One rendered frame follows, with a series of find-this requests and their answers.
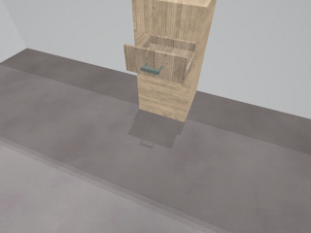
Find cabinet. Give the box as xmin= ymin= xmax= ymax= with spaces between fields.
xmin=131 ymin=0 xmax=217 ymax=122

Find drawer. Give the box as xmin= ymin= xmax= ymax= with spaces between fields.
xmin=123 ymin=35 xmax=196 ymax=84

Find handle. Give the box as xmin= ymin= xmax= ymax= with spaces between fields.
xmin=140 ymin=62 xmax=162 ymax=75

